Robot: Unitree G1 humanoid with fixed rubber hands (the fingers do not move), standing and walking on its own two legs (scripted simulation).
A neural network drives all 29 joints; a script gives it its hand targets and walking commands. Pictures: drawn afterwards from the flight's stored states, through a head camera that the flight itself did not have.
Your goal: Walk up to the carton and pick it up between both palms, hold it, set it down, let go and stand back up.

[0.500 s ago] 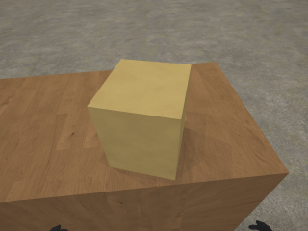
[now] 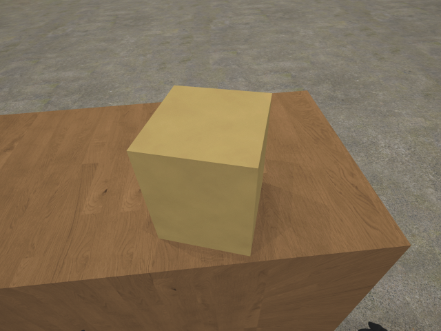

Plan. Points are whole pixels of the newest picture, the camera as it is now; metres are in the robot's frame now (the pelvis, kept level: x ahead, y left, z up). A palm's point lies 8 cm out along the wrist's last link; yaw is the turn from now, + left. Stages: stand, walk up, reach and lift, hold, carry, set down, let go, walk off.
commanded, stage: stand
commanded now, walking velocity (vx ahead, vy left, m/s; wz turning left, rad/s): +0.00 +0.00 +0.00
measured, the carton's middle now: (211, 170) +0.43 +0.04 +0.09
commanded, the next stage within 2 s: none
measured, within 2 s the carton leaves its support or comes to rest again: neither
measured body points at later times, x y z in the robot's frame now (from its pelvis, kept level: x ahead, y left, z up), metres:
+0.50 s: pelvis -0.01 +0.00 +0.00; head -0.02 -0.01 +0.45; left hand +0.09 +0.31 -0.09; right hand +0.11 -0.28 -0.11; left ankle +0.01 +0.13 -0.74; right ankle -0.03 -0.13 -0.74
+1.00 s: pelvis -0.01 +0.00 +0.00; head -0.02 -0.01 +0.45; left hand +0.08 +0.31 -0.10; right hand +0.10 -0.28 -0.11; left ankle +0.01 +0.13 -0.74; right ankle -0.03 -0.13 -0.74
